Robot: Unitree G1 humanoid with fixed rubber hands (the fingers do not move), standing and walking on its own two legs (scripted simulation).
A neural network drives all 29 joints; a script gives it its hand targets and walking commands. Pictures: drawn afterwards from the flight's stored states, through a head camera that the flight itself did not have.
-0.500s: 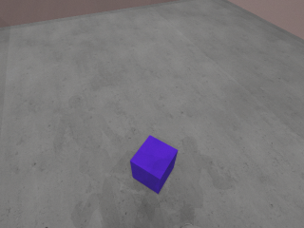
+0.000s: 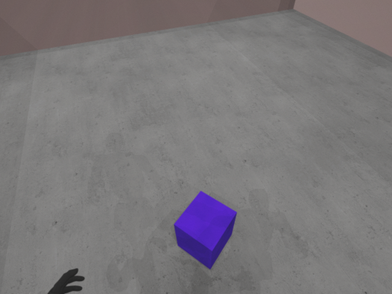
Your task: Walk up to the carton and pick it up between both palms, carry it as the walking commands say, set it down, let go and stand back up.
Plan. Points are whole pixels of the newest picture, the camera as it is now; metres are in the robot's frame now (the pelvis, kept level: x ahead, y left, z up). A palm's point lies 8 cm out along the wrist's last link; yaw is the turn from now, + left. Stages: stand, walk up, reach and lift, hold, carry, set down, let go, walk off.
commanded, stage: walk up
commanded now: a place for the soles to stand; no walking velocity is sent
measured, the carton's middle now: (205, 229) +0.55 -0.01 -0.64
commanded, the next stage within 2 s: none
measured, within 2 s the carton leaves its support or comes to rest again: neither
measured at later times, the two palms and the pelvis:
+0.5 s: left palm out of the picture +0.10 +0.52 -0.06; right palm out of the picture +0.12 -0.25 -0.09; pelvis +0.03 +0.12 -0.03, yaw -10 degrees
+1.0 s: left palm (2, 208) +0.35 +0.54 -0.09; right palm out of the picture +0.13 -0.13 -0.12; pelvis +0.15 +0.23 -0.04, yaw -23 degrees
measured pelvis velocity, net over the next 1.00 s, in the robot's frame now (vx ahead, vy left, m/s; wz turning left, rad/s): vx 0.15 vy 0.23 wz -0.41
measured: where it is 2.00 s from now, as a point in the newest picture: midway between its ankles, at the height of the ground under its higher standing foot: outside the picture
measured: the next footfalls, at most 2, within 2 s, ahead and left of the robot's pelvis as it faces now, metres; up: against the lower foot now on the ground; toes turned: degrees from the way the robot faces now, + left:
left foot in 0.44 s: +0.13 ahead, +0.25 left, +0.00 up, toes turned -7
right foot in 0.70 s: +0.15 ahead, +0.04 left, +0.00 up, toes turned -20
